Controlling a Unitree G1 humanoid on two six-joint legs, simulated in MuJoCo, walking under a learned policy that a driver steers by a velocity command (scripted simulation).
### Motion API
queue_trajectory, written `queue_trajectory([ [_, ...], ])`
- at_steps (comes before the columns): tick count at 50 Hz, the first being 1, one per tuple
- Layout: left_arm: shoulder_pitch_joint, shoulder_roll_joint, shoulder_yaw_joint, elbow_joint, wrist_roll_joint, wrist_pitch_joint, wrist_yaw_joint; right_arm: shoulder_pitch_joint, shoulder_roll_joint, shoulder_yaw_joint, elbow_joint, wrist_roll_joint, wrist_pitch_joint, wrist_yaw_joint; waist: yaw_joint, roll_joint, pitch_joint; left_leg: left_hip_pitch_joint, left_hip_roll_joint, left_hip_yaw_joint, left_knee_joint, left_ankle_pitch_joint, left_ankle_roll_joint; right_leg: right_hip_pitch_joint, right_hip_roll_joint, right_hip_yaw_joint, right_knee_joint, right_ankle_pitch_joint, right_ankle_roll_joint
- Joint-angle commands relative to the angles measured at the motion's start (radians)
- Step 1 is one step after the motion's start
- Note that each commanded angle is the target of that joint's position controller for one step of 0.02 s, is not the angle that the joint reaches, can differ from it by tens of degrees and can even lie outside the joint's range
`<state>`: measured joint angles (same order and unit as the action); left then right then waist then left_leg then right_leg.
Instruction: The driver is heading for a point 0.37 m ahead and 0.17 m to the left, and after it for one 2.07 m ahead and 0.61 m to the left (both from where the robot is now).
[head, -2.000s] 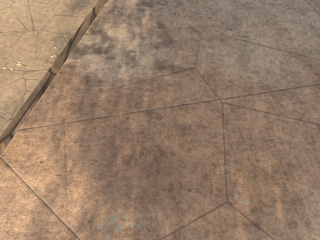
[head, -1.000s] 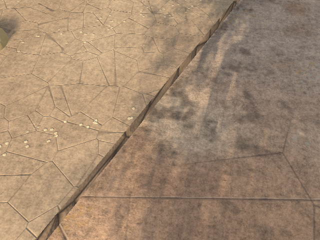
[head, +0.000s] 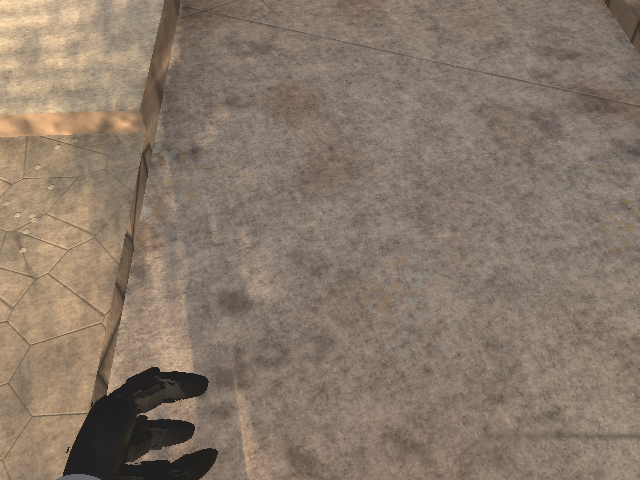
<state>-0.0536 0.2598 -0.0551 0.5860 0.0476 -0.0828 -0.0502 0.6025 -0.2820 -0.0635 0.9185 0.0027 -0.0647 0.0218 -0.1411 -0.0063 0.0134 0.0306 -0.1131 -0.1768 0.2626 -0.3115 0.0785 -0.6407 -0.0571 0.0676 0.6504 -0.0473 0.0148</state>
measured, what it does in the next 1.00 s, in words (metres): walks ahead, turning left: right foot, then left foot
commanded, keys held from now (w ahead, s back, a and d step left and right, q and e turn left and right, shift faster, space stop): w+q+shift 0.24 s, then q+shift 0.48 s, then e+shift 0.28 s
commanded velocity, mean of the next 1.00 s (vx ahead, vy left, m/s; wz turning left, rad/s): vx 0.47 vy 0.00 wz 0.69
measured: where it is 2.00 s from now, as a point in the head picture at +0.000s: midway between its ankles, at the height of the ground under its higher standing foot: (272, 408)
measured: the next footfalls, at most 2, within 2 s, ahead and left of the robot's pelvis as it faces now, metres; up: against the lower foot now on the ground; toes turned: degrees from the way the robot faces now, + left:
right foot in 0.08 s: +0.27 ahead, -0.15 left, +0.00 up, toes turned +7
left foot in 0.48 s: +0.60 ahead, +0.14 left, +0.00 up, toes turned +25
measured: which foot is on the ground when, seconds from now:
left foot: down 0.00-0.10, up 0.12-0.46, down 0.48-0.94, up 0.96-1.00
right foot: up 0.00-0.06, down 0.08-0.44, up 0.46-0.92, down 0.94-1.00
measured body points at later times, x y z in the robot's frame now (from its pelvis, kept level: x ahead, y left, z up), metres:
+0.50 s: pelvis +0.44 +0.04 -0.04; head +0.48 +0.06 +0.40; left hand +0.32 +0.32 -0.16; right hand +0.77 -0.10 -0.10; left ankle +0.56 +0.12 -0.75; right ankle +0.27 -0.17 -0.67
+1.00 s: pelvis +0.63 +0.05 -0.01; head +0.65 +0.05 +0.44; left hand +0.55 +0.33 -0.11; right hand +0.90 -0.08 -0.13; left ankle +0.56 +0.12 -0.73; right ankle +0.73 +0.00 -0.74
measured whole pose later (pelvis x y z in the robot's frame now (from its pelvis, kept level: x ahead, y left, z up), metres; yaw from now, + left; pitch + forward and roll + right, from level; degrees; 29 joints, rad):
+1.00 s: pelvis +0.63 +0.05 -0.01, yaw +39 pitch +0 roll +1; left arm 0.23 0.27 0.00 0.71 0.01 0.02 0.01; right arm 0.20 -0.29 -0.03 0.74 -0.03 0.03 -0.02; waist 0.00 0.01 0.04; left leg -0.29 -0.16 -0.14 0.66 -0.41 0.03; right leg -0.34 0.03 0.06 0.55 -0.22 -0.03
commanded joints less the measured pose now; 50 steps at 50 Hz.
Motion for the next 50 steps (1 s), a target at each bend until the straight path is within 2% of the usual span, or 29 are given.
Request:
queue_trajectory([
  [1,-0.004,0.126,0.042,-0.050,-0.008,-0.009,0.017,-0.122,-0.202,-0.049,-0.099,0.012,-0.026,-0.001,0.108,0.051,0.025,-0.290,0.199,-0.190,-0.054,0.490,0.100,0.375,0.065,-0.068,-0.095,0.066,-0.005],
  [3,0.188,0.170,0.072,0.006,-0.001,-0.017,0.042,-0.117,-0.233,-0.057,-0.089,0.005,-0.020,-0.003,0.201,0.020,-0.116,-0.253,0.148,-0.137,0.275,0.736,0.056,0.612,0.101,-0.080,-0.131,-0.073,-0.032],
  [4,0.359,0.213,0.095,0.038,0.007,-0.022,0.062,-0.146,-0.226,-0.056,-0.100,0.004,-0.027,0.000,0.288,0.014,-0.204,-0.390,0.107,-0.115,0.527,0.623,0.037,0.832,0.005,0.000,-0.112,-0.173,-0.056],
  [5,0.572,0.289,0.126,0.062,0.028,-0.023,0.084,-0.170,-0.095,-0.025,-0.133,-0.004,-0.039,-0.008,0.342,-0.132,-0.345,-0.542,0.055,-0.042,0.855,0.068,0.044,1.038,-0.280,0.297,-0.145,-0.540,-0.092],
  [6,0.499,0.345,0.140,0.058,0.029,-0.007,0.083,-0.077,-0.039,0.000,-0.192,0.036,-0.028,-0.011,0.239,-0.368,-0.434,-0.756,0.017,0.057,1.098,-0.176,0.029,1.083,-0.463,0.819,-0.374,-0.800,-0.190],
  [7,0.399,0.240,0.132,0.045,0.017,0.000,0.082,-0.172,-0.105,-0.006,-0.165,0.006,-0.005,-0.019,0.235,-0.181,-0.243,-0.859,0.109,0.080,1.142,-0.059,0.036,0.940,-0.397,0.736,-0.405,-0.834,-0.194],
  [8,0.354,0.159,0.115,0.048,0.008,-0.004,0.076,-0.253,-0.117,-0.012,-0.171,-0.012,0.006,-0.009,0.233,-0.083,-0.128,-0.863,0.142,0.097,1.099,0.009,0.032,0.828,-0.345,0.534,-0.384,-0.634,-0.178],
  [9,0.352,0.127,0.108,0.069,0.013,-0.009,0.070,-0.294,-0.105,-0.012,-0.174,-0.018,0.015,0.003,0.218,-0.030,-0.059,-0.838,0.169,0.100,1.068,0.028,0.022,0.733,-0.304,0.390,-0.395,-0.418,-0.168],
  [13,0.407,0.069,0.096,0.162,-0.024,-0.040,0.058,-0.418,-0.031,0.005,-0.251,-0.037,0.066,0.035,0.156,-0.081,0.053,-0.874,0.223,0.124,1.004,0.017,-0.001,0.624,-0.245,0.067,-0.432,0.096,-0.120],
  [15,0.357,0.072,0.096,0.168,-0.034,-0.048,0.057,-0.486,-0.022,0.016,-0.313,-0.041,0.065,0.042,0.115,-0.086,0.072,-0.850,0.205,0.170,0.875,0.094,-0.010,0.579,-0.210,-0.089,-0.432,0.429,-0.100],
  [18,0.279,0.117,0.106,0.170,-0.045,-0.051,0.063,-0.504,-0.023,0.032,-0.321,-0.039,0.050,0.074,0.082,-0.061,0.065,-0.522,0.116,0.307,0.467,0.375,-0.010,0.431,-0.103,-0.300,-0.415,0.493,-0.051],
  [19,0.216,0.246,0.148,0.114,-0.077,-0.038,0.092,-0.440,-0.070,0.005,-0.305,0.047,0.025,0.059,0.069,-0.084,0.018,-0.435,0.081,0.303,0.457,0.398,-0.032,0.455,-0.088,-0.287,-0.345,0.644,-0.040],
  [21,0.207,0.306,0.170,0.092,-0.087,-0.024,0.112,-0.332,-0.144,-0.023,-0.293,0.038,0.024,0.057,-0.003,-0.106,-0.081,-0.239,0.034,0.299,0.407,0.375,-0.001,0.486,-0.130,-0.260,-0.160,0.844,-0.025],
  [22,0.209,0.297,0.172,0.083,-0.091,-0.015,0.109,-0.207,-0.203,-0.055,-0.267,0.026,0.037,0.048,-0.061,-0.088,-0.147,-0.076,0.021,0.272,0.385,0.410,0.038,0.460,-0.131,-0.245,0.031,0.815,-0.015],
  [23,0.241,0.230,0.156,0.084,-0.090,-0.014,0.099,-0.121,-0.243,-0.078,-0.235,0.027,0.053,0.031,-0.077,0.019,-0.168,0.132,0.046,0.197,0.337,0.511,0.077,0.311,-0.072,-0.230,0.293,0.345,0.023],
  [24,0.288,0.108,0.120,0.085,-0.049,-0.015,0.080,-0.150,-0.280,-0.076,-0.249,0.027,0.061,0.004,-0.022,0.238,-0.115,0.222,0.142,0.047,0.320,0.805,0.134,0.110,0.072,-0.216,0.679,-0.546,0.061],
  [25,0.469,0.094,0.100,0.052,-0.024,-0.024,0.067,-0.259,-0.342,-0.062,-0.344,-0.028,0.039,0.005,0.121,0.328,-0.298,0.343,0.354,-0.367,0.359,1.230,0.336,-0.038,0.136,-0.049,0.974,-0.692,0.082],
  [26,0.554,0.174,0.116,0.072,-0.023,0.019,0.081,-0.239,-0.324,-0.089,-0.352,-0.055,0.068,-0.003,0.065,0.099,-0.460,0.409,0.472,-0.470,0.270,1.177,0.406,-0.092,0.076,-0.001,1.055,-0.548,0.062],
  [27,0.482,0.200,0.106,0.068,-0.005,0.028,0.080,-0.312,-0.288,-0.078,-0.374,-0.032,0.080,-0.021,0.084,0.011,-0.376,0.247,0.415,-0.497,0.170,0.899,0.384,-0.082,0.052,0.017,0.954,-0.443,0.053],
  [28,0.400,0.205,0.111,0.059,0.008,0.038,0.076,-0.351,-0.233,-0.061,-0.358,-0.020,0.082,-0.026,0.110,-0.047,-0.233,0.080,0.334,-0.399,0.135,0.775,0.328,-0.060,0.015,0.021,0.843,-0.411,0.053],
  [31,0.357,0.182,0.102,0.049,0.013,0.094,0.075,-0.328,-0.198,-0.043,-0.296,-0.001,0.074,-0.024,0.161,-0.049,-0.093,-0.213,0.229,-0.233,0.120,0.922,0.233,0.090,-0.017,0.008,0.614,-0.405,0.066],
  [36,0.254,0.126,0.081,0.006,-0.010,0.109,0.078,-0.341,-0.225,-0.060,-0.278,-0.020,0.078,-0.024,0.152,-0.011,-0.170,-0.280,0.154,-0.246,0.157,0.844,0.168,0.145,0.020,0.017,0.391,-0.271,0.064],
  [43,0.226,0.105,0.077,0.031,-0.032,0.102,0.082,-0.311,-0.110,-0.013,-0.230,-0.035,0.082,-0.021,0.100,0.099,-0.115,-0.276,0.185,-0.203,0.160,0.661,0.100,0.296,0.022,-0.031,0.129,-0.197,0.000],
  [45,0.258,0.079,0.070,0.057,-0.036,0.096,0.074,-0.332,-0.086,0.008,-0.214,-0.035,0.082,-0.027,0.128,0.089,-0.089,-0.297,0.198,-0.194,0.179,0.556,0.076,0.422,0.032,-0.039,-0.084,-0.161,-0.031],
  [46,0.267,0.077,0.069,0.064,-0.034,0.091,0.072,-0.325,-0.089,0.014,-0.205,-0.032,0.082,-0.035,0.137,0.080,-0.064,-0.321,0.185,-0.176,0.198,0.433,0.040,0.493,0.036,-0.009,-0.225,-0.087,-0.051],
  [47,0.244,0.142,0.081,0.053,-0.022,0.084,0.074,-0.267,-0.092,0.012,-0.202,-0.043,0.082,-0.043,0.098,-0.026,-0.055,-0.330,0.124,-0.119,0.290,0.242,-0.005,0.510,-0.065,0.153,-0.265,0.071,-0.080],
  [48,0.203,0.239,0.104,0.032,-0.027,0.090,0.069,-0.187,-0.104,0.006,-0.203,-0.040,0.086,-0.049,0.045,-0.184,-0.054,-0.389,-0.003,0.028,0.398,-0.085,-0.047,0.523,-0.227,0.339,-0.264,0.351,-0.192],
  [49,0.292,0.233,0.116,0.062,-0.035,0.099,0.059,-0.262,-0.145,-0.001,-0.207,-0.038,0.097,-0.059,0.118,-0.197,-0.060,-0.395,-0.019,0.112,0.466,-0.195,-0.061,0.472,-0.288,0.476,-0.313,0.378,-0.290],
  [50,0.276,0.243,0.130,0.038,-0.048,0.075,0.066,-0.396,-0.172,-0.018,-0.257,-0.002,0.081,-0.073,0.163,-0.193,-0.027,-0.494,-0.012,0.060,0.620,-0.277,-0.105,0.488,-0.253,0.534,-0.360,0.162,-0.312],
])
